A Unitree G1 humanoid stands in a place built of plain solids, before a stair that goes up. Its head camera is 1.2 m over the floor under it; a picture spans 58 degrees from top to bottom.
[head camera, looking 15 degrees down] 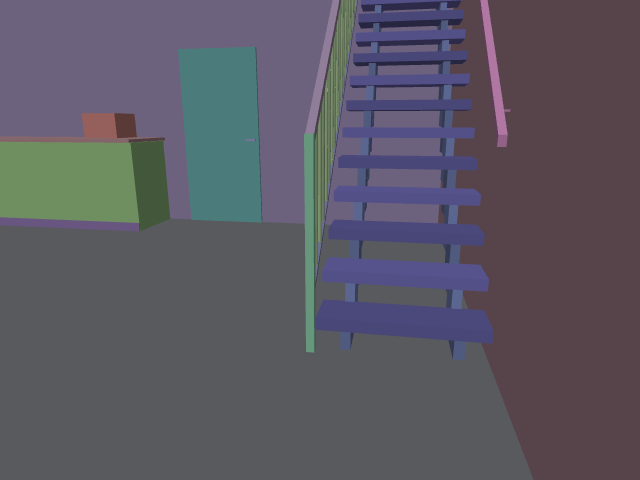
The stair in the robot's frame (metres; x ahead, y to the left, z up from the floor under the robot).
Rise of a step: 0.20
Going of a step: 0.22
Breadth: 0.91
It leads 10 degrees to the right of straight ahead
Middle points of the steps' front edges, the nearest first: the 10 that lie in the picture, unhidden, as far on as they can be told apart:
2.06 -0.42 0.20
2.27 -0.46 0.39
2.49 -0.50 0.59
2.70 -0.53 0.78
2.92 -0.57 0.98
3.13 -0.61 1.18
3.35 -0.65 1.37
3.56 -0.68 1.57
3.78 -0.72 1.76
3.99 -0.76 1.96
